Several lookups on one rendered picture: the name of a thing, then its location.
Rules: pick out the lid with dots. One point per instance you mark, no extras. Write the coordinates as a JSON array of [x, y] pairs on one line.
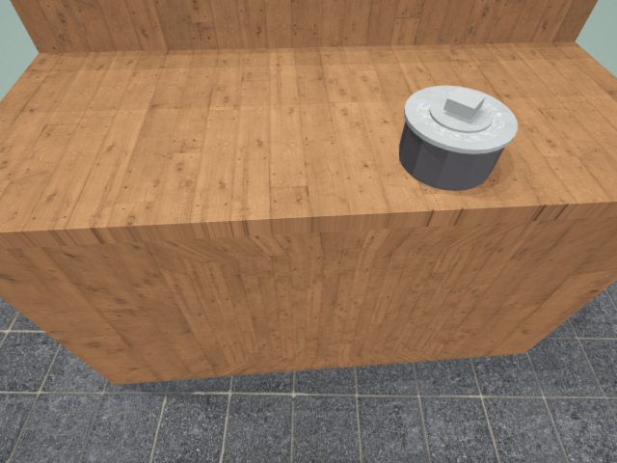
[[492, 128]]

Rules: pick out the knob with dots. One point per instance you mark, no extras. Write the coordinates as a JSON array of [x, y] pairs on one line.
[[464, 103]]

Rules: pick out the table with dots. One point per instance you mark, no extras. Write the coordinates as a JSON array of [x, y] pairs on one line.
[[207, 188]]

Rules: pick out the pot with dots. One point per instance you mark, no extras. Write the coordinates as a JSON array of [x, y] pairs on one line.
[[444, 169]]

